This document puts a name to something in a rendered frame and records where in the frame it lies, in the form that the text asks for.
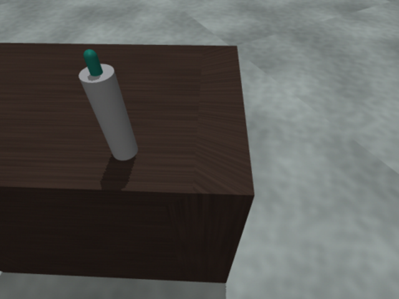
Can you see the bottle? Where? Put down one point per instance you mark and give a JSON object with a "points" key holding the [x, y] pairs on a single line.
{"points": [[101, 86]]}

